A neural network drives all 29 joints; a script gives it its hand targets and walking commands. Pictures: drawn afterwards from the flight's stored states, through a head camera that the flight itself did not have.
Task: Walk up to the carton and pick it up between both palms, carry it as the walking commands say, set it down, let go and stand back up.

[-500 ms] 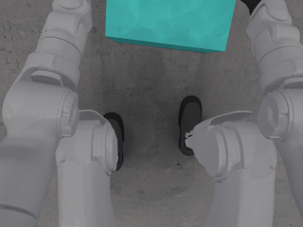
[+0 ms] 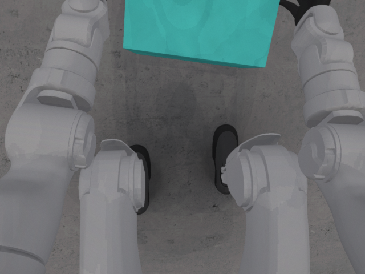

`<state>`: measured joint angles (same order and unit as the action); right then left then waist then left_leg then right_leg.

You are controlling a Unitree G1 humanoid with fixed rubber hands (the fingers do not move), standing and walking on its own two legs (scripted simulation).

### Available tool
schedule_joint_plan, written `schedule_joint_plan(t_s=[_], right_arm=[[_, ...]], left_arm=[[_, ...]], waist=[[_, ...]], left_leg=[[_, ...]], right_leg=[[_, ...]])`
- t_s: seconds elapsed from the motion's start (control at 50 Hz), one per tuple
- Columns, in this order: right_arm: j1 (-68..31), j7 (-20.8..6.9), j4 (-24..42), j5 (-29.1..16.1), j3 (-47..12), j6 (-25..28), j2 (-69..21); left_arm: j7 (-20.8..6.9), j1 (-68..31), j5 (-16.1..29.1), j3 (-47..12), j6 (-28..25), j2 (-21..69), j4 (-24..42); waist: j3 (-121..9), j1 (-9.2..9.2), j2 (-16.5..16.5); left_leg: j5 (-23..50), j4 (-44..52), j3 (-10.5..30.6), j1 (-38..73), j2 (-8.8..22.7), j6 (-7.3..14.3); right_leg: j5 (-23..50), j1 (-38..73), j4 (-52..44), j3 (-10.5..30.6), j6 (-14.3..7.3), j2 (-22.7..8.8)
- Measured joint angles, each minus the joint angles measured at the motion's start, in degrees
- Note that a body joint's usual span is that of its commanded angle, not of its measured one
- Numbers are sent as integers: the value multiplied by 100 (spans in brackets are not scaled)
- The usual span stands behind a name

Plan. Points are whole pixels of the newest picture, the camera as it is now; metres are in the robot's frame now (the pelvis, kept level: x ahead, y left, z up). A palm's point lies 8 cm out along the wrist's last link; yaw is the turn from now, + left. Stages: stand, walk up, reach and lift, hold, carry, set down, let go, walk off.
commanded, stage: reach and lift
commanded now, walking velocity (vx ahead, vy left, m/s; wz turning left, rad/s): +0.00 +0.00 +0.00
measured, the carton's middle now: (197, 21) +0.53 -0.05 -0.24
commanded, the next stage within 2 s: none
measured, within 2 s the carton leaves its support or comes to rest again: neither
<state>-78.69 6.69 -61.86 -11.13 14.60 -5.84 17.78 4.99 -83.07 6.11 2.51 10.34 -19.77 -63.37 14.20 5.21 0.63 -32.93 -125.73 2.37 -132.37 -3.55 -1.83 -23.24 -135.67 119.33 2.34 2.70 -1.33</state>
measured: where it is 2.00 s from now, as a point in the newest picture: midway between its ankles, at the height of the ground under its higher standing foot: (182, 180)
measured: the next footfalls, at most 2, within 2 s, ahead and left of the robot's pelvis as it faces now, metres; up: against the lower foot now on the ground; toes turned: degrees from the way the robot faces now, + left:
none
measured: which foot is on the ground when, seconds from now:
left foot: down 0.00-1.00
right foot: down 0.00-1.00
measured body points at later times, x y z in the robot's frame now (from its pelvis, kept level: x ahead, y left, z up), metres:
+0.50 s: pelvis +0.01 +0.00 +0.03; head +0.36 -0.01 +0.32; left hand +0.58 +0.12 -0.11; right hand +0.52 -0.23 -0.10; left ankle +0.11 +0.12 -0.33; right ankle +0.15 -0.14 -0.33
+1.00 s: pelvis +0.01 +0.00 +0.08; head +0.32 +0.00 +0.41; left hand +0.56 +0.12 -0.02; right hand +0.51 -0.23 -0.01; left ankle +0.11 +0.12 -0.33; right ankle +0.15 -0.14 -0.33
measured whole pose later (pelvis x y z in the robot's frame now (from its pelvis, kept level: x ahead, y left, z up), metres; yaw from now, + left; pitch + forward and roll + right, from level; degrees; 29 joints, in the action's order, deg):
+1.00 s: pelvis +0.01 +0.00 +0.08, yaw +1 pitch +50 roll +0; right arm -60.7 1.1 -35.0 9.0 31.4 -19.7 3.2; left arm 1.9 -68.0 -8.6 19.3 19.2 -9.7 -47.3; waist -8.7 6.0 2.3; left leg -30.4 -107.2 3.4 -127.2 -6.2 -2.8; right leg -22.8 -130.2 102.6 4.5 4.2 1.9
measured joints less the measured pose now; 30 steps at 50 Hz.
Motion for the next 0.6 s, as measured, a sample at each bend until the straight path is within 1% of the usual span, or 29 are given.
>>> schedule_joint_plan(t_s=[0.1,0.12,0.16,0.3,0.38,0.48,0.6], right_arm=[[216,-57,430,336,287,-254,-167],[263,-124,524,394,317,-307,-212],[354,-113,696,550,451,-399,-299],[761,-239,1354,991,834,-671,-565],[973,-263,1689,1133,954,-783,-701],[1252,-243,2113,1216,1030,-901,-880],[1517,-276,2413,1371,1180,-1035,-1083]], left_arm=[[-28,117,-174,231,149,49,183],[-61,146,-200,276,171,70,234],[-52,198,-302,386,223,126,308],[-107,448,-643,799,365,333,637],[-113,612,-740,915,426,429,851],[-84,849,-757,948,501,511,1154],[-107,1099,-887,1099,594,646,1356]], waist=[[-244,26,77],[-298,32,91],[-406,43,119],[-763,53,167],[-936,36,161],[-1173,24,145],[-1514,27,139]], left_leg=[[26,151,-21,-18,-31,12],[27,183,-26,-21,-36,14],[24,246,-35,-24,-47,16],[-22,449,-47,-18,-76,2],[-51,553,-35,-9,-91,-23],[-68,692,-5,10,-126,-65],[-27,940,42,90,-175,-101]], right_leg=[[0,-6,-137,49,52,49],[-4,-9,-164,60,63,60],[-15,-14,-216,82,83,82],[-75,-32,-379,137,121,154],[-108,-41,-460,151,124,191],[-142,-34,-567,157,116,219],[-140,58,-790,155,109,238]])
